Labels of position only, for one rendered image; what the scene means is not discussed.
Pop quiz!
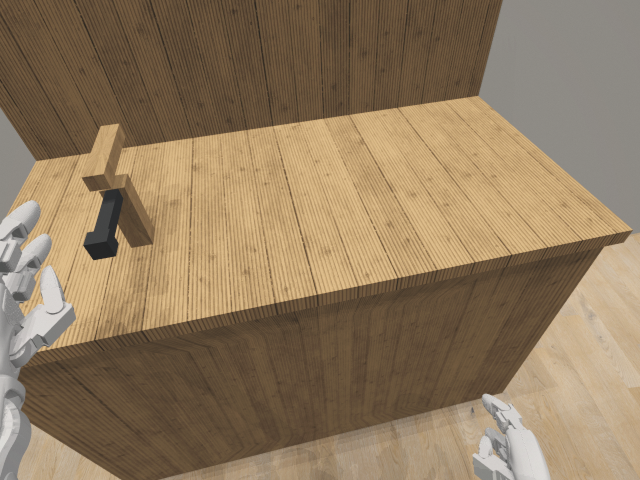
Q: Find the left robot hand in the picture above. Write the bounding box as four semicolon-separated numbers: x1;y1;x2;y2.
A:
0;200;76;380

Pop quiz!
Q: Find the right robot hand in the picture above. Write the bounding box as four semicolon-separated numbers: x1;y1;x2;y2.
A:
473;394;551;480

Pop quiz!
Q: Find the robot left forearm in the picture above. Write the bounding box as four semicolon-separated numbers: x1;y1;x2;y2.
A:
0;375;32;480

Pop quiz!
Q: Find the counter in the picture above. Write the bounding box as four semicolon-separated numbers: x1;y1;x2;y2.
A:
0;0;633;480

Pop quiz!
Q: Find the tap lever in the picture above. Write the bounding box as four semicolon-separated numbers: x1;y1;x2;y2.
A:
83;189;123;260

